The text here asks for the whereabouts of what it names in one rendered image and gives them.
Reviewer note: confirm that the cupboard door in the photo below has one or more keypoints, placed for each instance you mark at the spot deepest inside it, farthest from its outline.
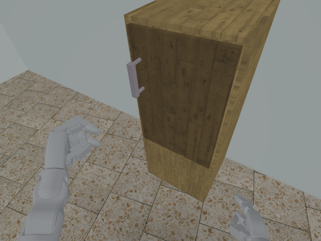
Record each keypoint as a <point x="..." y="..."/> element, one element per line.
<point x="187" y="82"/>

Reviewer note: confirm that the robot left hand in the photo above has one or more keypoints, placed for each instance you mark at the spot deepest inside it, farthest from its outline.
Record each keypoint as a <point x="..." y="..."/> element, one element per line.
<point x="59" y="143"/>

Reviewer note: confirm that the robot right hand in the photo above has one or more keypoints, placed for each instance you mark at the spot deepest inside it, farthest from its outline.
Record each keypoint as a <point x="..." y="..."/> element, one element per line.
<point x="252" y="225"/>

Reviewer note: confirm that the handle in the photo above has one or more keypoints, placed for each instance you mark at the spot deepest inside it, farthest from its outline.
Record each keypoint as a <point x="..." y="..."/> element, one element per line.
<point x="133" y="78"/>

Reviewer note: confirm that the left robot forearm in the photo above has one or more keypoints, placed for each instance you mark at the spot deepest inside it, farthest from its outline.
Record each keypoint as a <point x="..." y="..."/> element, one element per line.
<point x="44" y="221"/>

